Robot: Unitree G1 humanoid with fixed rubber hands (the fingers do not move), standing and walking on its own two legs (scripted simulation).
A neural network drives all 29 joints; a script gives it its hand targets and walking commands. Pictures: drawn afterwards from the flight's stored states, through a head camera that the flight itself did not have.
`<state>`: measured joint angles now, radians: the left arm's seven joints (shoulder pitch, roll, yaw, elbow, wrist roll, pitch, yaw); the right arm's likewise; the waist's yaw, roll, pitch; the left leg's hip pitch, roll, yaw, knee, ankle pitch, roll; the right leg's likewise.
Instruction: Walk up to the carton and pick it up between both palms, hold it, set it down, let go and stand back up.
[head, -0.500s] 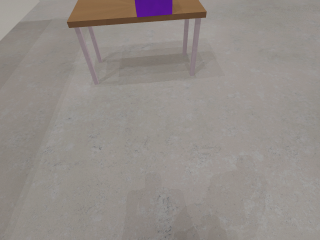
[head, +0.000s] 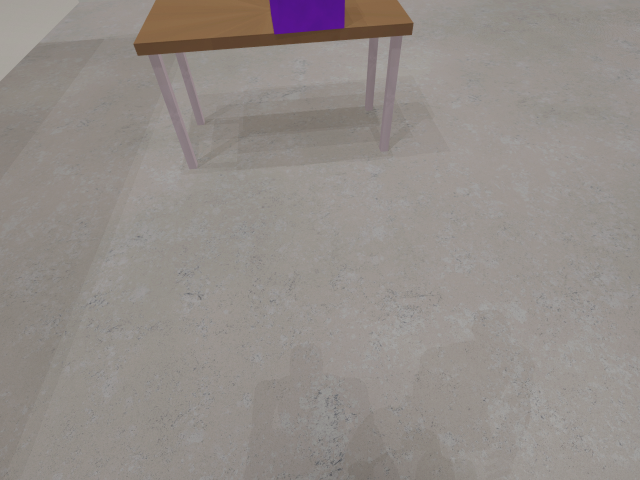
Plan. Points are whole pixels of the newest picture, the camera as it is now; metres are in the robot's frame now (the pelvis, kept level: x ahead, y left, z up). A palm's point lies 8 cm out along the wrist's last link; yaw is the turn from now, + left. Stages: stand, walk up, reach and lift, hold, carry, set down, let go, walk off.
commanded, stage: stand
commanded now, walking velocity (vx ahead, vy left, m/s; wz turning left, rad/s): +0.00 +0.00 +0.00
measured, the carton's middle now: out of the picture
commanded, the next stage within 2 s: walk up in 0.30 s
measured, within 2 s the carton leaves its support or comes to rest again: neither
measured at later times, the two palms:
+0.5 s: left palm out of the picture -0.04 +0.19 -0.15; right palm out of the picture -0.04 -0.19 -0.15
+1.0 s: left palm (149, 464) +0.18 +0.28 -0.15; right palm out of the picture +0.00 -0.17 -0.11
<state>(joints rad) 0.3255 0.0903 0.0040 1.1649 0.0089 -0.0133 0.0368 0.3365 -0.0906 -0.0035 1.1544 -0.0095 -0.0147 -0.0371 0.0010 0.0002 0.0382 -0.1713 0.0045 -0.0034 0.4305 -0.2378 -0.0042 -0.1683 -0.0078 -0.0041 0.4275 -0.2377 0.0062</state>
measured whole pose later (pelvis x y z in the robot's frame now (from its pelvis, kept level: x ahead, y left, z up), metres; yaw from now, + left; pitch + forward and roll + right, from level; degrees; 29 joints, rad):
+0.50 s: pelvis +0.00 +0.00 +0.00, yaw +0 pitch -1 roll +0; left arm 0.33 0.09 0.00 1.16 0.01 -0.01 0.04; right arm 0.34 -0.09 0.00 1.15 -0.01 -0.02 -0.04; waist 0.00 0.00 0.04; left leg -0.17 0.01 0.00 0.43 -0.24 0.00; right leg -0.17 -0.01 0.00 0.43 -0.24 0.01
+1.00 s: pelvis +0.13 +0.04 +0.00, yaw +1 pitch +0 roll -4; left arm 0.24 0.22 0.08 1.03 0.03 -0.02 -0.05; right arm 0.56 -0.12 -0.04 1.13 -0.03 -0.07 0.00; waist -0.06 0.00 0.01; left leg 0.04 0.10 0.09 0.34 -0.37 -0.01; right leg -0.64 -0.10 -0.05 1.14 -0.16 -0.01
